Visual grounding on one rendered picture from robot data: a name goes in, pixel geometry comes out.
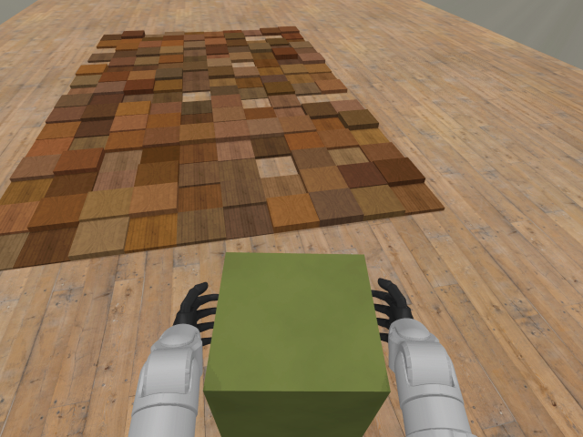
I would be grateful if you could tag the left robot hand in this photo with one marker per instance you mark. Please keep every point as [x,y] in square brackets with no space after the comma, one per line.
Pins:
[188,313]

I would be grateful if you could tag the right robot hand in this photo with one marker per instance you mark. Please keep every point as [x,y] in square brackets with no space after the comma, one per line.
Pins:
[397,308]

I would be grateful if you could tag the carton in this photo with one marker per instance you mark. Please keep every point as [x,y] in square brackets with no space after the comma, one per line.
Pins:
[295,349]

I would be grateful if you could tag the robot right forearm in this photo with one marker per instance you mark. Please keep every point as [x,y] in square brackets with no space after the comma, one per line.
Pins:
[428,389]

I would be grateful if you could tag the robot left forearm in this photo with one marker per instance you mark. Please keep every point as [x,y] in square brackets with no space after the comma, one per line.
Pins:
[167,397]

